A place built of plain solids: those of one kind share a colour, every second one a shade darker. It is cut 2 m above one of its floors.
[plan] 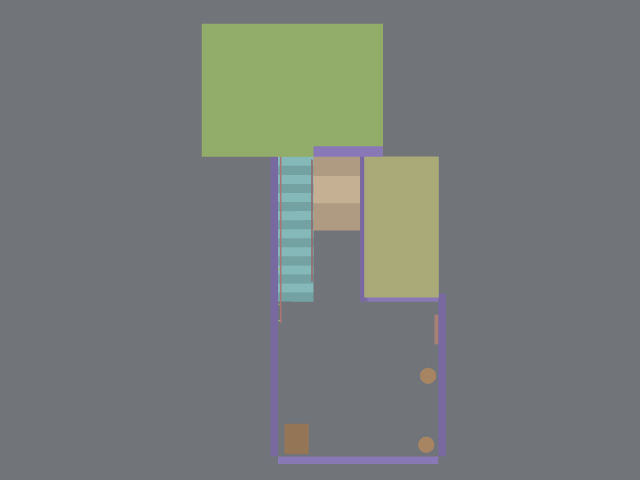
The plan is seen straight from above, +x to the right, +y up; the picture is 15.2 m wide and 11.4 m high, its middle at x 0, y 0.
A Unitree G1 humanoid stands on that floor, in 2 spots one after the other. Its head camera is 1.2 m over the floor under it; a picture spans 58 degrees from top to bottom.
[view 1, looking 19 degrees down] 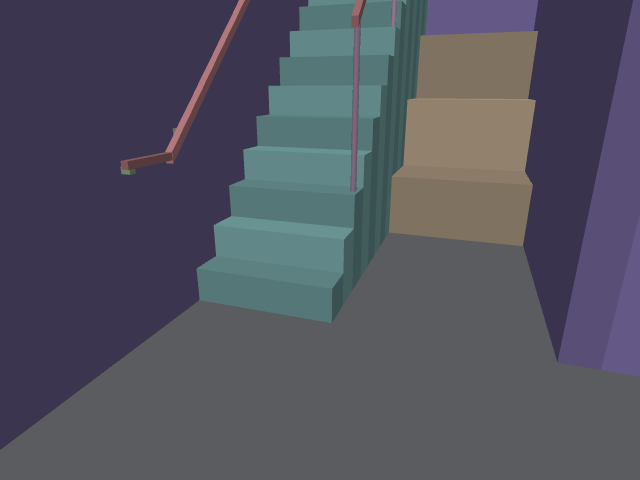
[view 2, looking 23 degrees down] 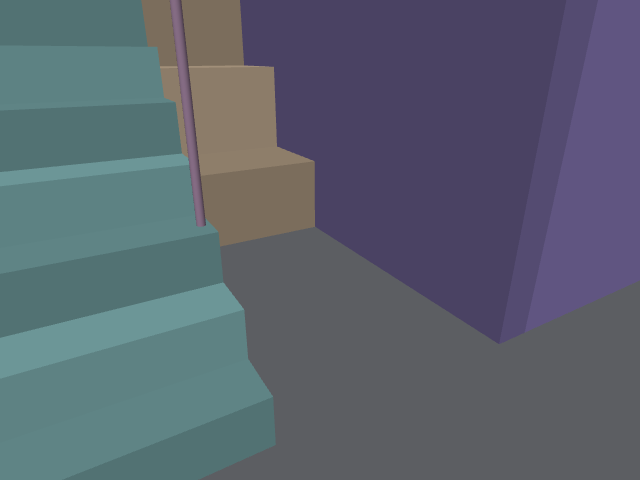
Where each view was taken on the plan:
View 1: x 0.46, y -3.46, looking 109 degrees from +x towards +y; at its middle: tread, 2.47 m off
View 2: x -0.56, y -2.46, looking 60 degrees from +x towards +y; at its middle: ground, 3.07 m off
